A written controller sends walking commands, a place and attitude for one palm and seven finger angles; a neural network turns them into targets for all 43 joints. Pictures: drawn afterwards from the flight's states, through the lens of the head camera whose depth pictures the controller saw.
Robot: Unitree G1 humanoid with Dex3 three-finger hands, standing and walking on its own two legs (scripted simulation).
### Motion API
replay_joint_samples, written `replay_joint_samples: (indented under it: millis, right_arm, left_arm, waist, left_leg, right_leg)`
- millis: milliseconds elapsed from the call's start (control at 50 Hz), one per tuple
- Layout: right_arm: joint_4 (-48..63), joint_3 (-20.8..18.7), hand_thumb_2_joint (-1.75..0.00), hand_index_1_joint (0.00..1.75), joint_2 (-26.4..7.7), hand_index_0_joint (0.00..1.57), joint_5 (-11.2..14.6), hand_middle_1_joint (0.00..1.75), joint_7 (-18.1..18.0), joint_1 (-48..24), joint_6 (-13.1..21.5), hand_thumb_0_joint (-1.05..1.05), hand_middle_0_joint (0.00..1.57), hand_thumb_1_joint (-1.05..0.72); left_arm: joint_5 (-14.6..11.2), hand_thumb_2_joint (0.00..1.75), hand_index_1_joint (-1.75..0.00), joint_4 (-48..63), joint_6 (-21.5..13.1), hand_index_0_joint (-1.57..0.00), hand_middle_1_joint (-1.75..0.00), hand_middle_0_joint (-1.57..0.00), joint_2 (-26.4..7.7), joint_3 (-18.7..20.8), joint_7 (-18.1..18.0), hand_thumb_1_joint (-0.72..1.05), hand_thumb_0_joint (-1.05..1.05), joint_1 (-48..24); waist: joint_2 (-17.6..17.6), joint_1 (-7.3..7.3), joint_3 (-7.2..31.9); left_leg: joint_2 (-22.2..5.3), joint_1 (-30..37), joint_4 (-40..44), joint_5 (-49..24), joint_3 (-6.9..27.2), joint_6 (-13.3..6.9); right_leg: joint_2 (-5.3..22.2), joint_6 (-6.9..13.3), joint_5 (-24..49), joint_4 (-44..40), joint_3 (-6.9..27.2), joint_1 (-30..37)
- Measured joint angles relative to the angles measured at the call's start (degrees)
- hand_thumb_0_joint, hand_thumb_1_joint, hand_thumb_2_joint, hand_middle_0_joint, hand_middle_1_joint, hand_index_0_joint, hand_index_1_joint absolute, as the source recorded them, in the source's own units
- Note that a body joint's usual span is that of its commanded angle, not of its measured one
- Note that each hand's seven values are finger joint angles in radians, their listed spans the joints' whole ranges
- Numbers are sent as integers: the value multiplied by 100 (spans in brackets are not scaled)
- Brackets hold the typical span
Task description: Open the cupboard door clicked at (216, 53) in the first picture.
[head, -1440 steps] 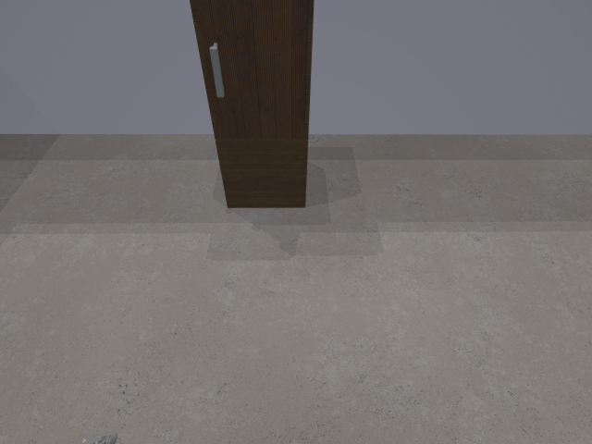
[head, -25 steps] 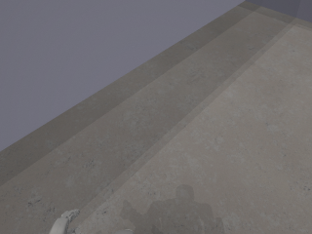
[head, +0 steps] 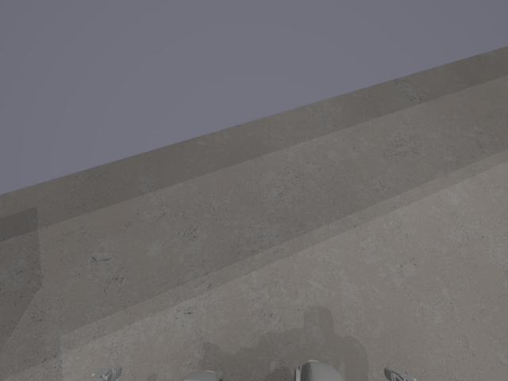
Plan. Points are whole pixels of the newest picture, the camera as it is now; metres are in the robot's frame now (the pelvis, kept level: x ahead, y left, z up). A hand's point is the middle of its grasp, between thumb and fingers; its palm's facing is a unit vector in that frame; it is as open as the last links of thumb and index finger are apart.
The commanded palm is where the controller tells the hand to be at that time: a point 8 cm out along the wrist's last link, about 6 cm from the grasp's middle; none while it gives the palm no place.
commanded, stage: turn to face it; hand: left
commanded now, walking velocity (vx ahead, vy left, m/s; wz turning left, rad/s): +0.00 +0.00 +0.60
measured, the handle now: out of the picture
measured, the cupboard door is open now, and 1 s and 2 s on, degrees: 54 54 54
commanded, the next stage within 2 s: none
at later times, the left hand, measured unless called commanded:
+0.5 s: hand out of the picture +0.03 +0.18 -0.18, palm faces +0.32 -0.92 -0.24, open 7.4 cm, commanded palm none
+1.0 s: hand out of the picture -0.04 +0.12 -0.18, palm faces +0.62 -0.75 -0.22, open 7.4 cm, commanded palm none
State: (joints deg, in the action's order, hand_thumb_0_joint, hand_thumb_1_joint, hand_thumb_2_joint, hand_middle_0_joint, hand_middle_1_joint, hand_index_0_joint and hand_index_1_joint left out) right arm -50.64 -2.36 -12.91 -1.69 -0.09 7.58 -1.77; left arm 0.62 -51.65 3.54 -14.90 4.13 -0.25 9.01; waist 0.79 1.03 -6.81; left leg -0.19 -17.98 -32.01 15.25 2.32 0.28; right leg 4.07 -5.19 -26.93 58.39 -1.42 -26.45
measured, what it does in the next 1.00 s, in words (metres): steps on the spot, turning left: right foot, then left foot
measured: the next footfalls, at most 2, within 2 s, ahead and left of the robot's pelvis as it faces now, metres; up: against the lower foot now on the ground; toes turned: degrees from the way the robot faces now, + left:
right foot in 0.12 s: +0.06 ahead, -0.16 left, +0.00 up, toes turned +2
left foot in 0.40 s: +0.03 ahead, +0.10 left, +0.00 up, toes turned +19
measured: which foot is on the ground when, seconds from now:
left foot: down 0.00-0.10, up 0.12-0.38, down 0.40-0.68, up 0.70-0.96, down 0.98-1.00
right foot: up 0.00-0.10, down 0.12-0.40, up 0.42-0.66, down 0.68-0.98, up 1.00-1.00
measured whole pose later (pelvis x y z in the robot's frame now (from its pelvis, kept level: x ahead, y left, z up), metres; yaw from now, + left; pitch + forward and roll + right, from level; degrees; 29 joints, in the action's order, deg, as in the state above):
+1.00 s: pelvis +0.04 -0.07 -0.01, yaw +38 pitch +1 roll +1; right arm -50.3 -3.8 -14.4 -1.1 1.5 6.5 -2.4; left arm 0.8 -51.1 1.8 -12.8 3.0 -0.2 13.6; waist 2.3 0.0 -5.5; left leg -0.3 -16.8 -33.2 15.9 -3.4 -0.6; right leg 8.7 -3.1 -25.2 42.0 -10.3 -17.5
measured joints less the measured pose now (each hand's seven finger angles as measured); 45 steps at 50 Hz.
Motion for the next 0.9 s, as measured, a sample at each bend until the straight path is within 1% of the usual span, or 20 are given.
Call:
replay_joint_samples:
  millis: [60, 100, 120, 160, 220, 260, 340, 380, 400, 420, 460, 520, 580, 660, 680, 700, 740, 800, 840, 900]
  right_arm:
    - [-61, -35, -90, 30, -9, 20, -11, 30, 15, 94, -73, 0, 20, -90]
    - [-73, -76, -90, 30, -21, 21, 17, 30, 26, 175, -139, 0, 20, -90]
    - [-71, -105, -90, 30, -14, 21, 42, 30, 38, 200, -170, 0, 20, -90]
    - [-111, -194, -90, 30, -126, 20, 51, 30, 63, 158, -239, 0, 20, -90]
    - [-182, -265, -90, 30, -214, 20, 44, 30, 97, 105, -300, 1, 20, -91]
    - [-186, -258, -90, 30, -188, 20, 60, 30, 118, 82, -293, 1, 20, -91]
    - [-142, -183, -90, 30, -121, 20, 94, 30, 148, 31, -215, 1, 20, -91]
    - [-86, -148, -90, 30, -120, 20, 92, 30, 160, 6, -163, 1, 20, -91]
    - [-19, -132, -90, 30, -172, 20, 78, 30, 174, 34, -116, 1, 20, -91]
    - [2, -143, -90, 30, -156, 20, 56, 30, 160, 18, -62, 1, 20, -91]
    - [19, -106, -90, 30, -76, 20, 17, 30, 111, 0, 7, 0, 20, -91]
    - [10, -60, -90, 30, -15, 20, -3, 30, 18, 95, 37, 0, 20, -91]
    - [-57, -47, -90, 30, -11, 20, -16, 30, -8, 169, -2, 0, 20, -91]
    - [-113, -86, -90, 30, -47, 20, -9, 30, 11, 241, -126, 0, 20, -90]
    - [-95, -108, -90, 30, -40, 20, 14, 30, 22, 280, -168, 0, 20, -90]
    - [-104, -143, -90, 30, -61, 20, 34, 30, 35, 254, -204, 0, 20, -90]
    - [-131, -226, -90, 30, -169, 20, 40, 30, 65, 184, -276, 1, 20, -90]
    - [-174, -280, -90, 30, -227, 20, 33, 30, 112, 109, -317, 1, 20, -91]
    - [-162, -271, -90, 30, -191, 20, 53, 30, 137, 72, -309, 1, 20, -91]
    - [-122, -217, -90, 30, -139, 20, 82, 30, 152, -10, -252, 1, 20, -91]
  left_arm:
    - [-13, 90, -30, 138, -52, -19, -30, -20, 5, -9, 14, 91, 1, -87]
    - [-6, 90, -30, 258, -143, -20, -30, -20, -17, -22, 21, 91, 1, -60]
    - [24, 90, -30, 321, -211, -20, -30, -20, -53, -21, 9, 91, 1, -26]
    - [58, 90, -30, 312, -247, -20, -30, -20, 58, -58, -30, 91, 1, -55]
    - [75, 90, -30, 299, -231, -20, -30, -20, 219, -114, -76, 91, 1, 32]
    - [86, 90, -30, 265, -234, -20, -30, -20, 272, -137, -81, 90, 1, 90]
    - [84, 90, -30, 200, -280, -20, -30, -20, 308, -177, -38, 90, 1, 189]
    - [51, 90, -30, 168, -267, -20, -30, -20, 296, -170, -9, 90, 1, 259]
    - [29, 90, -30, 176, -237, -20, -30, -20, 307, -160, 7, 90, 1, 325]
    - [12, 90, -30, 146, -183, -20, -30, -20, 263, -147, 11, 90, 1, 309]
    - [16, 90, -30, 70, -40, -20, -30, -20, 141, -99, -14, 90, 1, 190]
    - [10, 90, -30, -4, 42, -20, -30, -20, 51, -30, -22, 90, 1, -5]
    - [-12, 90, -30, 68, 24, -20, -30, -20, 25, -8, 4, 91, 1, -104]
    - [-21, 90, -30, 226, -78, -20, -30, -20, 3, -5, 24, 91, 1, -107]
    - [-1, 90, -30, 305, -137, -20, -30, -20, -43, -9, 25, 91, 1, -43]
    - [31, 90, -30, 334, -193, -20, -30, -20, -46, -2, 2, 91, 1, -25]
    - [60, 90, -30, 320, -203, -20, -30, -20, 60, -38, -38, 91, 1, -12]
    - [75, 90, -30, 278, -185, -20, -30, -20, 183, -79, -76, 91, 1, 123]
    - [89, 90, -30, 228, -197, -20, -30, -20, 218, -98, -79, 91, 1, 198]
    - [93, 90, -30, 166, -250, -20, -30, -20, 249, -135, -52, 90, 1, 298]
  waist:
    - [-157, -61, 45]
    - [-191, -90, 135]
    - [-103, -69, 184]
    - [-237, -129, 104]
    - [-250, -197, 60]
    - [-110, -216, 42]
    - [152, -173, 10]
    - [204, -164, 18]
    - [112, -165, 89]
    - [137, -181, 95]
    - [237, -158, 28]
    - [187, -133, 7]
    - [35, -114, 22]
    - [-180, -130, 120]
    - [-125, -120, 203]
    - [-117, -94, 200]
    - [-247, -134, 109]
    - [-219, -172, 88]
    - [-72, -167, 80]
    - [122, -105, 57]
  left_leg:
    - [-35, -24, 17, -30, 255, 120]
    - [2, -162, -190, 65, 406, 215]
    - [80, -316, -494, 408, 370, 223]
    - [89, -686, -1678, 1179, 296, 196]
    - [25, -1010, -2982, 1331, -70, 252]
    - [-29, -903, -2791, 1361, -340, 313]
    - [-24, -381, -1359, 1131, -686, 331]
    - [-1, -54, -524, 551, -758, 268]
    - [-75, 82, -139, 28, -666, 115]
    - [-53, -4, -226, 33, -597, -7]
    - [-1, -140, -503, 256, -479, -96]
    - [13, -113, -351, 197, -215, -17]
    - [-4, -31, -98, 10, 36, 57]
    - [-24, -120, -144, -12, 389, 214]
    - [45, -256, -330, 136, 409, 201]
    - [84, -433, -748, 579, 393, 198]
    - [105, -790, -1923, 1178, 297, 177]
    - [37, -1032, -2983, 1225, -85, 237]
    - [-11, -886, -2731, 1264, -343, 295]
    - [-6, -469, -1693, 1248, -598, 322]
  right_leg:
    - [-118, 51, 146, -998, 20, 311]
    - [-149, 118, 543, -2074, 1, 723]
    - [-68, 246, 891, -2405, 48, 792]
    - [-40, 406, 878, -2173, -133, 781]
    - [70, 455, 773, -2326, -340, 1000]
    - [184, 447, 832, -2521, -433, 1146]
    - [398, 397, 799, -2575, -657, 1274]
    - [473, 339, 632, -2330, -796, 1230]
    - [442, 293, 518, -2045, -889, 1094]
    - [452, 192, 117, -1549, -816, 888]
    - [321, 85, -422, -487, -437, 462]
    - [102, 33, -270, 278, -137, 62]
    - [-24, 45, -114, -88, -26, 60]
    - [-192, 117, 336, -1609, -30, 595]
    - [-139, 201, 439, -2221, 15, 797]
    - [-109, 300, 850, -2300, 1, 773]
    - [-58, 453, 863, -2139, -203, 817]
    - [78, 497, 821, -2382, -425, 1056]
    - [199, 489, 883, -2583, -529, 1189]
    - [362, 452, 897, -2677, -684, 1272]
